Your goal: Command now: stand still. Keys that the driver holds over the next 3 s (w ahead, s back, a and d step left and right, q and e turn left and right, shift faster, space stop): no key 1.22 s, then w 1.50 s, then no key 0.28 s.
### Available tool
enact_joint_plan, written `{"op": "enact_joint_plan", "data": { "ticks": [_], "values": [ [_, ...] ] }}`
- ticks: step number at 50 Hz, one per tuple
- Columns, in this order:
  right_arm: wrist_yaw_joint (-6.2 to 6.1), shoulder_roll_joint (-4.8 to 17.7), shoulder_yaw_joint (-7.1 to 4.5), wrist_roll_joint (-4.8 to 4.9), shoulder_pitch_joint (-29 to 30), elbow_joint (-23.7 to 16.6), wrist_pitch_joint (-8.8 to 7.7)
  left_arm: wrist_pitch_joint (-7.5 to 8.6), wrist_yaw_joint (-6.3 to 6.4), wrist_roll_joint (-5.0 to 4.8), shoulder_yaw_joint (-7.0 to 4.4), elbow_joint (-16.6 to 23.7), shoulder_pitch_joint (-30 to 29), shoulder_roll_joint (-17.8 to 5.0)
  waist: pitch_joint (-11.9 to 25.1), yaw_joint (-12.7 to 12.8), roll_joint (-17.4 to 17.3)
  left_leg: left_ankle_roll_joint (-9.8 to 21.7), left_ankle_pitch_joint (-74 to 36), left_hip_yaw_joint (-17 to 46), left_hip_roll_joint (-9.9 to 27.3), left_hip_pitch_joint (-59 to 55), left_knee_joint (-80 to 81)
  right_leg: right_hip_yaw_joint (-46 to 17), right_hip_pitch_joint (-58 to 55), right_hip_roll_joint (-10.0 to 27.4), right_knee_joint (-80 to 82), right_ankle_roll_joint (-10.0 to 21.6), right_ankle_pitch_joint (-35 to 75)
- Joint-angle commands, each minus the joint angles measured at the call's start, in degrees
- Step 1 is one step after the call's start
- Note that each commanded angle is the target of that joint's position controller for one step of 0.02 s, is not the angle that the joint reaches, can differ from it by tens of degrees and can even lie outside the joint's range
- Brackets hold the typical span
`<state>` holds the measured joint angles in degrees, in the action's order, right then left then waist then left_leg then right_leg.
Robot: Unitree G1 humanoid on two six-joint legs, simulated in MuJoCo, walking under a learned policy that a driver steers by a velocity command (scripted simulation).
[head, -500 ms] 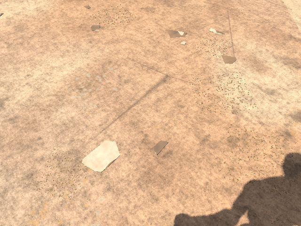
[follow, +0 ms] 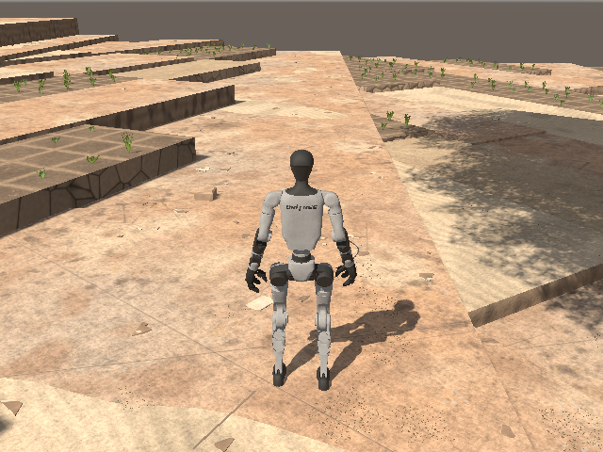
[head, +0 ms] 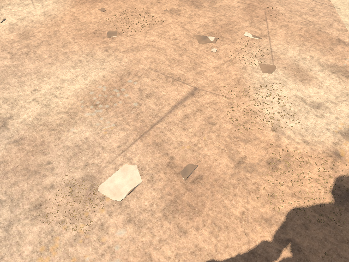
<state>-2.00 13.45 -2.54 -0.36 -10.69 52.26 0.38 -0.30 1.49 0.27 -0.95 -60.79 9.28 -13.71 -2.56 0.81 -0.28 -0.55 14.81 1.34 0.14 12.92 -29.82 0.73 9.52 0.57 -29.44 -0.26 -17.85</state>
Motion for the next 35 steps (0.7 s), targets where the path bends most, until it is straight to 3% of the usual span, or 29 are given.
{"op": "enact_joint_plan", "data": {
  "ticks": [1, 18, 35],
  "values": [
    [-0.31, 6.04, -1.19, 0.03, -0.04, -1.03, -0.56, 0.52, 0.28, 0.03, -0.99, 1.1, 0.61, -6.28, 1.31, -0.07, -0.05, 1.35, -10.69, 1.32, 1.7, -2.45, 4.36, -1.74, 3.53, 1.64, 6.17, 0.95, 6.56],
    [-0.62, 4.66, -0.27, 0.22, -2.14, 6.44, -0.59, 0.86, 0.65, -0.02, -0.35, -1.08, 5.29, -4.25, 0.0, -0.39, 0.23, 1.11, -7.04, 0.73, 1.21, -1.22, 5.81, -1.38, 4.54, 1.13, 7.72, 1.17, 4.2],
    [-0.69, 3.29, 0.56, 0.4, -4.21, 9.96, -0.43, 1.02, 0.75, -0.18, -0.03, -1.51, 9.8, -2.48, -0.39, -0.68, 0.23, 1.13, -7.75, 0.52, 1.06, -0.79, 5.86, -1.1, 4.58, 0.87, 7.76, 1.32, 6.03]
  ]
}}
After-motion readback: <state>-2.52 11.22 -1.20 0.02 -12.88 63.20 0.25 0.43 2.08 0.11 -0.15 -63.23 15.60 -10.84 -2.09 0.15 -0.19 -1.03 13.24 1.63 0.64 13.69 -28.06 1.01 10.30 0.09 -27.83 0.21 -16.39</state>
